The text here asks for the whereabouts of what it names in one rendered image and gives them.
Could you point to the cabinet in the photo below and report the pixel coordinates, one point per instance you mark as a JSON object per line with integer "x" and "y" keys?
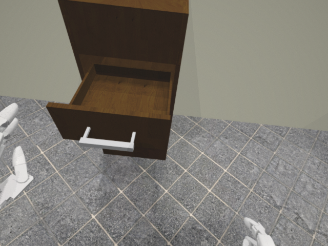
{"x": 135, "y": 33}

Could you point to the drawer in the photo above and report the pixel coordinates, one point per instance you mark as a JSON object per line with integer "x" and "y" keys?
{"x": 115, "y": 101}

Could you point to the robot left hand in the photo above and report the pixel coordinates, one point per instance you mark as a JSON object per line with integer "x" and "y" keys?
{"x": 13, "y": 186}

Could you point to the robot right hand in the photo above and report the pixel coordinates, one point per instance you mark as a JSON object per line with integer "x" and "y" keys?
{"x": 259, "y": 232}

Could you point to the handle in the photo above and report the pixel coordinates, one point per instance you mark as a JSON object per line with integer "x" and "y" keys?
{"x": 106, "y": 144}

